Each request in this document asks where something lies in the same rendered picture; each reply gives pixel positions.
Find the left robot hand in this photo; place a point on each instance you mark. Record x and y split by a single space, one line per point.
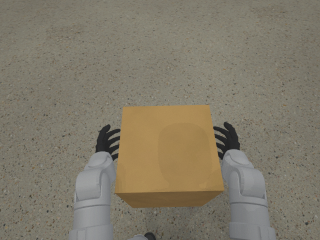
103 144

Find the carton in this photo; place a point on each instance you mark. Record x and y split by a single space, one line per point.
167 157

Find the right robot forearm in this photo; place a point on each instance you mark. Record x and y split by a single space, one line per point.
247 198

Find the right robot hand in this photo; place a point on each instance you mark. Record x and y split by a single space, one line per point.
231 140

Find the left robot forearm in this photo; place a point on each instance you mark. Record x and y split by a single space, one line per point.
92 199

